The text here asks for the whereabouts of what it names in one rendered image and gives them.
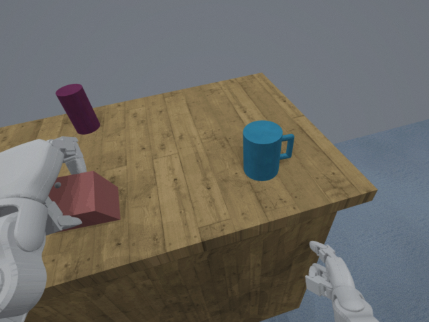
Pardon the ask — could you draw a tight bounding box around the left robot hand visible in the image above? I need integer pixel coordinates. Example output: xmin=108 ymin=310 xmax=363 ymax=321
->
xmin=0 ymin=136 xmax=86 ymax=235

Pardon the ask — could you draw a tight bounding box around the table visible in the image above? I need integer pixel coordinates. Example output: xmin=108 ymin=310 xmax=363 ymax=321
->
xmin=0 ymin=72 xmax=378 ymax=322

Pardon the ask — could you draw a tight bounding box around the sponge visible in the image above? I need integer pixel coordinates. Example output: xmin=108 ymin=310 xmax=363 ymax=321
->
xmin=48 ymin=171 xmax=121 ymax=233

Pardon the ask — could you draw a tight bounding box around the left robot forearm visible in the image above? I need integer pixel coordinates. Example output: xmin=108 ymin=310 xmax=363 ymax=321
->
xmin=0 ymin=197 xmax=48 ymax=322

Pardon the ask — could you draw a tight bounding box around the right robot hand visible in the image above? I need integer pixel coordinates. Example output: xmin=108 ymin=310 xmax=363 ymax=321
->
xmin=305 ymin=241 xmax=355 ymax=300

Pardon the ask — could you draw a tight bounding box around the right robot forearm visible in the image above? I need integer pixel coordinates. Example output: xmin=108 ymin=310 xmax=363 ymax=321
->
xmin=332 ymin=286 xmax=379 ymax=322

